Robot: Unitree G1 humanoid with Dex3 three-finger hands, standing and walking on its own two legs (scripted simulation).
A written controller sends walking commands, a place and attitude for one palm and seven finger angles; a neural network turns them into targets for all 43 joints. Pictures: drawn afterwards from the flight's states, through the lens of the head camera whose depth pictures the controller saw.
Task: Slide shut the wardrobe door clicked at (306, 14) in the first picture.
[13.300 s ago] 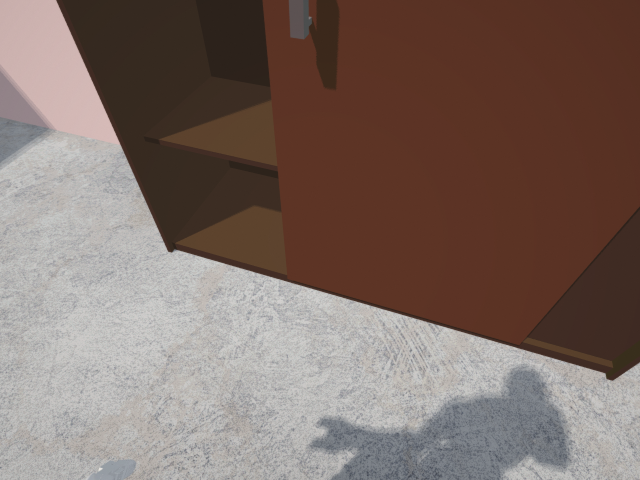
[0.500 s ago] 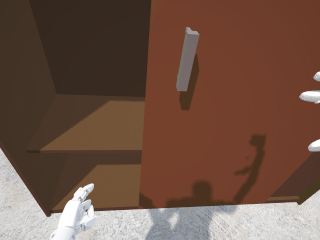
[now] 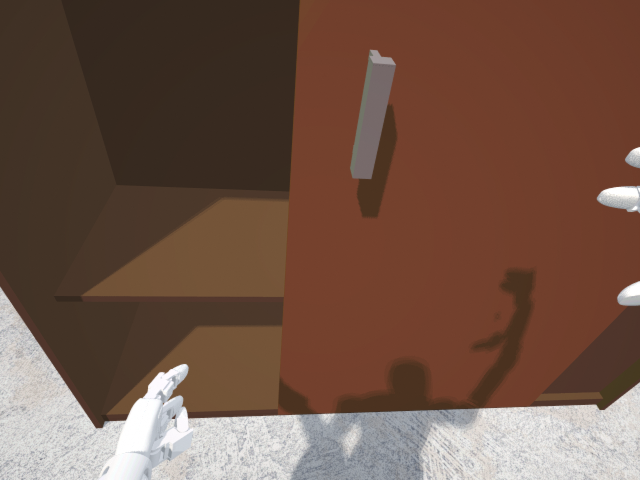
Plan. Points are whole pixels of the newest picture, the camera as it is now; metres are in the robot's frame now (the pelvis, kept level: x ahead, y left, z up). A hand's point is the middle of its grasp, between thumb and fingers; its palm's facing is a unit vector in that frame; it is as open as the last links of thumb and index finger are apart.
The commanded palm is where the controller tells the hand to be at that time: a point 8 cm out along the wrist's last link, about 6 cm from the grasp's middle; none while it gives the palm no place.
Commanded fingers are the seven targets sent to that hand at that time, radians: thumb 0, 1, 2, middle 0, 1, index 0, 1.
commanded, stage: move the hooked fingers beside the handle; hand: right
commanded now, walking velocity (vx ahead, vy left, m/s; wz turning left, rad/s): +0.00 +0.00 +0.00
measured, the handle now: (367, 115) +0.51 -0.04 +0.26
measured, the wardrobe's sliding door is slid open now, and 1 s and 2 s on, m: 0.52 0.52 0.52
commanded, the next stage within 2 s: none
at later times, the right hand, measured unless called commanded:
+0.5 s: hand (570, 193) +0.32 -0.23 +0.28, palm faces +0.00 +0.99 -0.11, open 14.0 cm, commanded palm +0.30 -0.28 +0.27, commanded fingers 0.00 0.50 -0.30 0.30 1.20 0.30 1.20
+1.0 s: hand (506, 164) +0.38 -0.19 +0.27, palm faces -0.01 +1.00 -0.06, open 14.0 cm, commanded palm +0.36 -0.23 +0.27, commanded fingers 0.00 0.50 -0.30 0.30 1.20 0.30 1.20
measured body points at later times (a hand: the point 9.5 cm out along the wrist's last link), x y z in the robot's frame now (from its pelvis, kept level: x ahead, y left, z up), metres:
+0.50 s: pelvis +0.01 -0.01 +0.00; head -0.02 +0.03 +0.45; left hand +0.22 +0.21 -0.07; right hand +0.32 -0.29 +0.28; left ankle +0.03 +0.09 -0.74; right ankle +0.01 -0.10 -0.74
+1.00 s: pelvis +0.02 +0.00 +0.00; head -0.01 +0.03 +0.45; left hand +0.22 +0.23 -0.07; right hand +0.38 -0.24 +0.28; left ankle +0.03 +0.09 -0.74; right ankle +0.01 -0.10 -0.74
